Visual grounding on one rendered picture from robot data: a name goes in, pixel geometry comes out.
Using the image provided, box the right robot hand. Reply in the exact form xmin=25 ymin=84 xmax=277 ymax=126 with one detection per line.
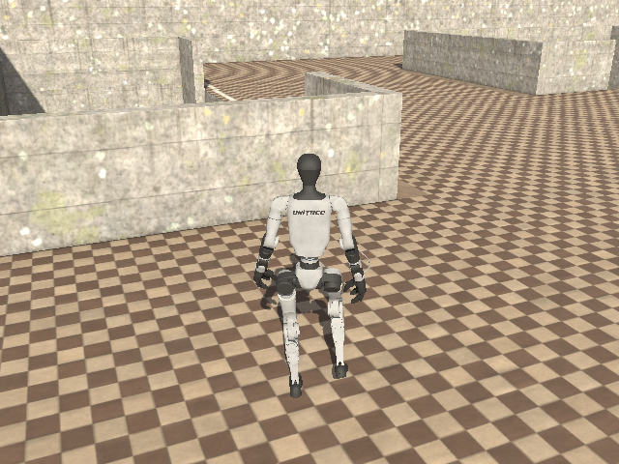
xmin=343 ymin=277 xmax=367 ymax=304

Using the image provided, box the robot left forearm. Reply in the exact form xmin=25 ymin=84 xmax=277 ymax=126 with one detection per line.
xmin=255 ymin=233 xmax=274 ymax=273

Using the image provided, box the left robot upper arm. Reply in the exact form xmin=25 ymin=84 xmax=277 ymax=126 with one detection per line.
xmin=263 ymin=195 xmax=289 ymax=248

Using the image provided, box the right robot upper arm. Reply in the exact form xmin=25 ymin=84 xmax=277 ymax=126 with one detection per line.
xmin=329 ymin=195 xmax=355 ymax=250

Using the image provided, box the left robot hand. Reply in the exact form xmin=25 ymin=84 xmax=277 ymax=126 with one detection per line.
xmin=253 ymin=269 xmax=276 ymax=290

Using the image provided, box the robot head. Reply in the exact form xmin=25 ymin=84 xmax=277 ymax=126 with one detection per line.
xmin=293 ymin=154 xmax=326 ymax=200

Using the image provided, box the robot right forearm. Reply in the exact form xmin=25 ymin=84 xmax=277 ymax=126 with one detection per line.
xmin=345 ymin=235 xmax=365 ymax=281

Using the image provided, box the humanoid robot torso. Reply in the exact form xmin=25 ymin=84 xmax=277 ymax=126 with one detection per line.
xmin=287 ymin=190 xmax=333 ymax=290

